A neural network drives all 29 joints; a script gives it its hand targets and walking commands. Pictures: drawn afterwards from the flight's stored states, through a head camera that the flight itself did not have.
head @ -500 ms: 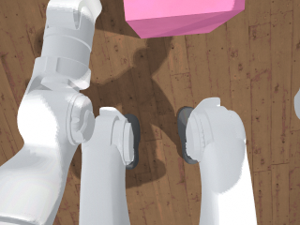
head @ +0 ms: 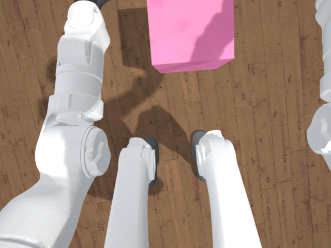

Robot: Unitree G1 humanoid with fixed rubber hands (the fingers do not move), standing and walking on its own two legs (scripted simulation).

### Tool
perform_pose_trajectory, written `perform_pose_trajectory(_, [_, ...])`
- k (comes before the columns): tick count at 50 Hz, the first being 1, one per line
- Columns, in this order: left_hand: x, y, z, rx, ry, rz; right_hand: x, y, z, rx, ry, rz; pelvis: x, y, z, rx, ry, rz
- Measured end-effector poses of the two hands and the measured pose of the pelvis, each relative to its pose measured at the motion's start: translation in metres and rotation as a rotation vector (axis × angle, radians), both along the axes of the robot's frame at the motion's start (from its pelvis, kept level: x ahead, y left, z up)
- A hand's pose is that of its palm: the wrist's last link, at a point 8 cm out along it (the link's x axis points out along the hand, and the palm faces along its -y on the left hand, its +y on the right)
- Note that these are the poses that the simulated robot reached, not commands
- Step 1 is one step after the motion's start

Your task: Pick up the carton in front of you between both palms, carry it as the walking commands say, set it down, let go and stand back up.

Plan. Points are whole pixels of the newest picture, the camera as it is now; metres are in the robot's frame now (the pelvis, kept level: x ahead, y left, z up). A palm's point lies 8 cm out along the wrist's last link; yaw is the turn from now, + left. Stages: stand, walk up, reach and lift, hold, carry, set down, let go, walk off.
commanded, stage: set down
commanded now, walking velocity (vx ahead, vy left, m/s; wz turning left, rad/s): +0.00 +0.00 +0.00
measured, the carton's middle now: (188, 34) +0.57 -0.09 -0.40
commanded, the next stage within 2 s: let go in 0.32 s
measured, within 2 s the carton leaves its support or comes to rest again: neither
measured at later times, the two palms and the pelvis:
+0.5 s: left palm out of the picture +0.54 +0.11 +0.02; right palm out of the picture +0.53 -0.29 +0.03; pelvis +0.03 +0.00 +0.14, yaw -2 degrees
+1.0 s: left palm out of the picture +0.37 +0.20 +0.13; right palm out of the picture +0.35 -0.26 +0.13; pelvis +0.08 +0.01 +0.22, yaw -4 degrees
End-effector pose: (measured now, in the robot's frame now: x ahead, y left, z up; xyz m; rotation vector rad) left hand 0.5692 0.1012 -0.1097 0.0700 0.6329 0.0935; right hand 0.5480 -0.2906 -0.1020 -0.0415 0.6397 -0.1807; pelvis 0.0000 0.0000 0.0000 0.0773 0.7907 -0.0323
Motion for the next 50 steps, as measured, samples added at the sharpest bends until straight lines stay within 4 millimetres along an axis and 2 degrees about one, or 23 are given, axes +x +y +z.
perform_pose_trajectory(9, [0.001,0.002,0.064,0.002,0.009,-0.004,0.001,-0.001,0.062,0.015,0.017,0.008,0.01,0.0,0.052,-0.004,0.006,-0.012])
perform_pose_trajectory(18, [-0.006,0.005,0.107,0.008,0.008,-0.005,-0.001,0.0,0.104,0.003,0.015,0.016,0.018,-0.001,0.101,-0.012,-0.006,-0.018])
perform_pose_trajectory(23, [-0.016,0.008,0.126,0.035,0.027,-0.025,-0.012,-0.001,0.122,-0.032,0.047,0.031,0.026,-0.003,0.127,-0.019,-0.023,-0.02])
perform_pose_trajectory(27, [-0.036,0.014,0.138,0.078,0.061,-0.061,-0.033,0.0,0.134,-0.075,0.086,0.048,0.035,-0.005,0.147,-0.026,-0.047,-0.022])
perform_pose_trajectory(35, [-0.09,0.038,0.17,0.112,0.112,-0.113,-0.094,0.005,0.164,-0.09,0.124,0.041,0.056,-0.006,0.18,-0.043,-0.125,-0.023])
perform_pose_trajectory(43, [-0.141,0.069,0.206,0.114,0.126,-0.121,-0.146,0.017,0.199,-0.076,0.123,0.051,0.07,-0.001,0.203,-0.058,-0.237,-0.024])
perform_pose_trajectory(50, [-0.196,0.096,0.236,0.105,0.143,-0.118,-0.198,0.034,0.229,-0.071,0.136,0.063,0.08,0.007,0.221,-0.076,-0.377,-0.022])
